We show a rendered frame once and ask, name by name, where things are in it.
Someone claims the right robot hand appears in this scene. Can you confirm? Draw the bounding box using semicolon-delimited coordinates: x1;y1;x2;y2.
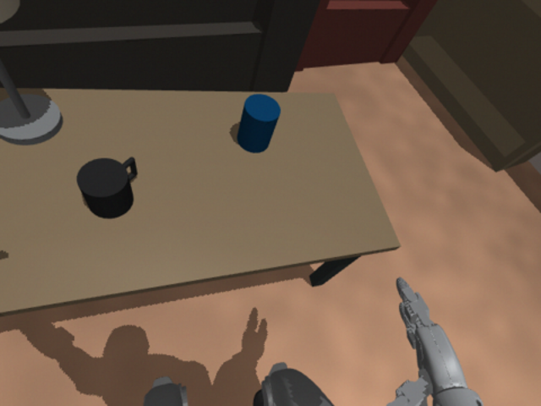
386;277;468;406

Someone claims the bookshelf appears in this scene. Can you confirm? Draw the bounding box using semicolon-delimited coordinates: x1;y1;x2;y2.
402;0;541;172

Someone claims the desk lamp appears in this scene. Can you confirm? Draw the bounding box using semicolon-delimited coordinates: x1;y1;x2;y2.
0;0;63;145

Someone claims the coffee table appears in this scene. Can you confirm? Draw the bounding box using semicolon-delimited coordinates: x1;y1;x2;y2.
0;88;401;317

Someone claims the right robot arm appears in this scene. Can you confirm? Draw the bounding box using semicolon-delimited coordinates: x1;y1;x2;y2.
433;387;484;406

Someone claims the armchair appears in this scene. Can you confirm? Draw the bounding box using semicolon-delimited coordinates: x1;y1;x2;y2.
295;0;438;72

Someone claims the sofa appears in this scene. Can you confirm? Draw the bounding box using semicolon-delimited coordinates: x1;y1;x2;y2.
0;0;320;92

